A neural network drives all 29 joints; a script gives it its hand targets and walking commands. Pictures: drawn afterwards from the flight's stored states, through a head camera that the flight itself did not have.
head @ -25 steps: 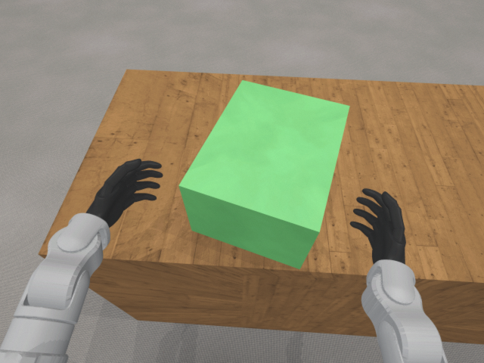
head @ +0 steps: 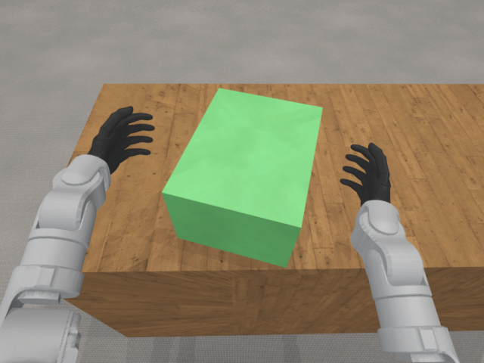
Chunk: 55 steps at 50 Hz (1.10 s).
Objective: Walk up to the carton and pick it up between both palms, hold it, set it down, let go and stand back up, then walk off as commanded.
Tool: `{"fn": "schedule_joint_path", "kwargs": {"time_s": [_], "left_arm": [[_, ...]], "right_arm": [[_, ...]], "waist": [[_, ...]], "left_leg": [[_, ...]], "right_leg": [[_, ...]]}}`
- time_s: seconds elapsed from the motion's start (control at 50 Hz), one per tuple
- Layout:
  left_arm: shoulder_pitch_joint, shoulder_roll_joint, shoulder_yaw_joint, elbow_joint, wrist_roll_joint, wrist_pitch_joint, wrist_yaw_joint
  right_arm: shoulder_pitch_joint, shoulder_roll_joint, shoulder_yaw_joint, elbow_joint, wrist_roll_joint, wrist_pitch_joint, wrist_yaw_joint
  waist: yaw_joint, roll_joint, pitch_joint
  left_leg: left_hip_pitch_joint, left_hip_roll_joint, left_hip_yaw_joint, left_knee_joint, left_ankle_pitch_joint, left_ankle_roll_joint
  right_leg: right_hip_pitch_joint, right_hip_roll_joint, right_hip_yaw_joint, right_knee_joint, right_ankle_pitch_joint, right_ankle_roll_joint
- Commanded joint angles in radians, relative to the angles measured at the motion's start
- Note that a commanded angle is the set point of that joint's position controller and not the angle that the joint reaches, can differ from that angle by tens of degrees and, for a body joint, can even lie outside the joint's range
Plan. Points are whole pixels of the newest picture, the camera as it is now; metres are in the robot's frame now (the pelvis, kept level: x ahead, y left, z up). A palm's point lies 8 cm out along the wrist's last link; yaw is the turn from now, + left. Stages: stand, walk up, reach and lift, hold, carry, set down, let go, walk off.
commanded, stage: reach and lift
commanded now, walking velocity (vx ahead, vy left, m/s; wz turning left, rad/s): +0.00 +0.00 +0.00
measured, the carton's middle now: (250, 172) +0.47 -0.01 -0.01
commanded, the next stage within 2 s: none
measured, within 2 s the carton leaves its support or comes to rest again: neither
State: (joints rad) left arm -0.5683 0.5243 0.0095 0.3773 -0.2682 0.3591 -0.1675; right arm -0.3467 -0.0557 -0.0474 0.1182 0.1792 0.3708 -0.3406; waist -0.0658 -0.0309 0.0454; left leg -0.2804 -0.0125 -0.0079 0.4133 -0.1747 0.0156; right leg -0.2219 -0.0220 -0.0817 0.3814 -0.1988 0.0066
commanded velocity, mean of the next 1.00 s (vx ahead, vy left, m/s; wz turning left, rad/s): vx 0.00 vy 0.00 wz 0.00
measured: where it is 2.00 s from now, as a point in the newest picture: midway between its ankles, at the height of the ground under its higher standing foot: outside the picture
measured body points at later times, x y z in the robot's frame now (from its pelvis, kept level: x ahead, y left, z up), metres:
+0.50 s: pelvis +0.00 +0.00 +0.00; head +0.03 +0.02 +0.45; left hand +0.48 +0.21 +0.17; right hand +0.40 -0.20 +0.12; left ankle +0.02 +0.10 -0.74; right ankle +0.00 -0.12 -0.74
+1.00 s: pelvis +0.00 +0.00 +0.00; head +0.04 +0.03 +0.45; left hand +0.49 +0.19 +0.12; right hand +0.40 -0.21 +0.09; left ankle +0.02 +0.10 -0.74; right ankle +0.00 -0.12 -0.74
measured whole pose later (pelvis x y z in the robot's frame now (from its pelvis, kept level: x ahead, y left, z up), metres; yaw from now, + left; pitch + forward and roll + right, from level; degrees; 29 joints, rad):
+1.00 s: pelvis +0.00 +0.00 +0.00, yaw +0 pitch +6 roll -1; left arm -1.07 0.48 -0.05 1.42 -0.27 -0.08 -0.13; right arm -0.86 -0.06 -0.12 1.05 0.18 0.06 -0.28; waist -0.18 -0.03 -0.04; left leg -0.37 0.00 -0.01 0.46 -0.19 0.02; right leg -0.29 -0.01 -0.08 0.40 -0.20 0.00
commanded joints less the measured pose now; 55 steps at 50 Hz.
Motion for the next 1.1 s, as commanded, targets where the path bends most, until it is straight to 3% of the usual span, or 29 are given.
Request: {"fn": "schedule_joint_path", "kwargs": {"time_s": [0.0, 0.04, 0.06, 0.08, 0.12, 0.14, 0.2, 0.22, 0.26, 0.32, 0.4, 0.44, 0.52, 0.58, 0.62, 0.68, 0.72, 0.86, 0.92, 0.96, 1.02, 1.08], "left_arm": [[-0.41, 0.207, 0.143, 0.023, -0.046, -0.055, -0.002], [-0.493, 0.209, 0.124, 0.024, -0.05, -0.076, 0.004], [-0.491, 0.212, 0.124, 0.036, -0.042, -0.079, 0.008], [-0.49, 0.206, 0.124, 0.071, -0.046, -0.09, 0.004], [-0.559, 0.207, 0.113, 0.092, -0.047, -0.107, 0.007], [-0.573, 0.199, 0.11, 0.172, -0.045, -0.11, 0.006], [-0.623, 0.181, 0.083, 0.185, -0.048, -0.144, 0.01], [-0.607, 0.167, 0.072, 0.277, -0.041, -0.146, 0.003], [-0.67, 0.169, 0.075, 0.311, -0.045, -0.168, 0.006], [-0.778, 0.146, 0.018, 0.395, -0.061, -0.203, 0.016], [-0.832, 0.123, -0.019, 0.553, -0.071, -0.247, 0.018], [-0.869, 0.117, -0.029, 0.569, -0.081, -0.274, 0.027], [-0.952, 0.095, -0.086, 0.685, -0.094, -0.311, 0.031], [-0.967, 0.082, -0.108, 0.704, -0.1, -0.332, 0.036], [-0.95, 0.092, -0.102, 0.829, -0.089, -0.342, 0.028], [-0.988, 0.073, -0.144, 0.841, -0.11, -0.369, 0.033], [-0.993, 0.076, -0.137, 0.869, -0.103, -0.39, 0.038], [-0.914, 0.023, -0.155, 0.967, -0.104, -0.462, 0.034], [-0.949, -0.002, -0.179, 0.929, -0.107, -0.5, 0.044], [-0.971, -0.005, -0.18, 0.912, -0.102, -0.527, 0.053], [-0.95, -0.002, -0.177, 0.952, -0.097, -0.561, 0.06], [-0.93, -0.025, -0.175, 0.964, -0.069, -0.591, 0.064]], "right_arm": [[-0.347, -0.128, -0.024, -0.073, 0.047, -0.039, 0.005], [-0.405, -0.128, -0.043, -0.054, 0.041, -0.053, 0.009], [-0.403, -0.131, -0.04, -0.039, 0.051, -0.061, 0.013], [-0.406, -0.12, -0.034, -0.029, 0.04, -0.068, 0.012], [-0.468, -0.133, -0.054, 0.015, 0.031, -0.079, 0.014], [-0.486, -0.125, -0.047, 0.046, 0.027, -0.08, 0.017], [-0.534, -0.114, -0.059, 0.072, 0.021, -0.11, 0.018], [-0.52, -0.101, -0.038, 0.143, 0.022, -0.112, 0.019], [-0.591, -0.106, -0.04, 0.148, 0.025, -0.13, 0.023], [-0.682, -0.115, -0.061, 0.275, 0.015, -0.145, 0.033], [-0.766, -0.115, -0.061, 0.373, 0.012, -0.176, 0.031], [-0.809, -0.12, -0.077, 0.384, 0.008, -0.201, 0.032], [-0.88, -0.123, -0.091, 0.533, 0.008, -0.226, 0.035], [-0.9, -0.132, -0.092, 0.571, 0.018, -0.25, 0.037], [-0.911, -0.125, -0.074, 0.638, 0.013, -0.256, 0.038], [-0.949, -0.133, -0.084, 0.68, 0.027, -0.272, 0.048], [-0.952, -0.126, -0.08, 0.707, 0.027, -0.283, 0.053], [-0.921, -0.092, -0.06, 0.772, 0.003, -0.34, 0.061], [-0.935, -0.093, -0.078, 0.8, -0.003, -0.381, 0.068], [-0.933, -0.085, -0.074, 0.795, -0.003, -0.405, 0.076], [-0.922, -0.073, -0.073, 0.798, -0.013, -0.44, 0.086], [-0.891, -0.068, -0.077, 0.856, -0.022, -0.481, 0.092]], "waist": [[-0.066, 0.111, -0.533], [-0.087, 0.129, -0.586], [-0.08, 0.153, -0.589], [-0.081, 0.123, -0.592], [-0.096, 0.147, -0.625], [-0.092, 0.132, -0.608], [-0.103, 0.141, -0.655], [-0.108, 0.127, -0.603], [-0.093, 0.128, -0.639], [-0.126, 0.151, -0.616], [-0.129, 0.125, -0.627], [-0.128, 0.136, -0.677], [-0.17, 0.149, -0.676], [-0.168, 0.162, -0.718], [-0.159, 0.124, -0.673], [-0.165, 0.147, -0.678], [-0.147, 0.15, -0.669], [-0.136, 0.121, -0.619], [-0.149, 0.165, -0.657], [-0.139, 0.188, -0.724], [-0.135, 0.176, -0.766], [-0.133, 0.204, -0.794]], "left_leg": [[0.221, 0.042, 0.038, -0.038, 0.243, -0.026], [0.243, 0.046, 0.029, -0.025, 0.261, -0.034], [0.263, 0.047, 0.024, -0.018, 0.292, -0.043], [0.26, 0.043, 0.027, -0.017, 0.286, -0.035], [0.256, 0.043, 0.025, -0.007, 0.295, -0.042], [0.232, 0.042, 0.026, -0.009, 0.27, -0.038], [0.245, 0.045, 0.021, -0.003, 0.286, -0.042], [0.241, 0.042, 0.023, -0.002, 0.288, -0.042], [0.228, 0.037, 0.022, -0.01, 0.264, -0.038], [0.234, 0.043, 0.008, -0.006, 0.243, -0.047], [0.222, 0.045, 0.007, 0.004, 0.227, -0.04], [0.236, 0.046, 0.0, 0.014, 0.239, -0.045], [0.246, 0.048, -0.013, 0.034, 0.259, -0.048], [0.269, 0.046, -0.01, 0.056, 0.32, -0.051], [0.232, 0.045, -0.005, 0.055, 0.299, -0.038], [0.212, 0.042, -0.014, 0.045, 0.256, -0.036], [0.187, 0.039, -0.006, 0.046, 0.237, -0.03], [0.122, 0.038, -0.007, 0.068, 0.207, -0.013], [0.136, 0.044, -0.019, 0.088, 0.236, -0.032], [0.146, 0.047, -0.021, 0.103, 0.244, -0.038], [0.115, 0.047, -0.018, 0.137, 0.248, -0.042], [0.113, 0.047, -0.018, 0.169, 0.277, -0.056]], "right_leg": [[0.18, 0.021, 0.064, -0.023, 0.386, 0.02], [0.152, 0.023, 0.06, -0.021, 0.38, 0.022], [0.138, 0.027, 0.056, -0.021, 0.372, 0.017], [0.148, 0.023, 0.063, -0.024, 0.399, 0.023], [0.122, 0.029, 0.058, -0.018, 0.395, 0.023], [0.115, 0.03, 0.057, -0.02, 0.382, 0.021], [0.09, 0.034, 0.052, -0.018, 0.383, 0.023], [0.08, 0.03, 0.053, -0.027, 0.383, 0.025], [0.082, 0.028, 0.053, -0.024, 0.378, 0.025], [0.021, 0.031, 0.041, -0.031, 0.32, 0.018], [-0.012, 0.033, 0.03, -0.034, 0.316, 0.011], [-0.019, 0.035, 0.026, -0.027, 0.321, 0.011], [-0.09, 0.038, 0.02, -0.032, 0.305, 0.001], [-0.112, 0.045, 0.012, -0.032, 0.342, -0.003], [-0.107, 0.043, 0.014, -0.032, 0.338, 0.001], [-0.127, 0.048, 0.006, -0.026, 0.292, -0.006], [-0.139, 0.045, 0.007, -0.024, 0.278, -0.009], [-0.199, 0.042, 0.011, -0.006, 0.247, -0.01], [-0.266, 0.047, -0.002, 0.008, 0.222, -0.016], [-0.296, 0.045, -0.004, 0.019, 0.208, -0.02], [-0.321, 0.045, -0.003, 0.043, 0.215, -0.017], [-0.364, 0.043, -0.002, 0.062, 0.219, -0.017]]}}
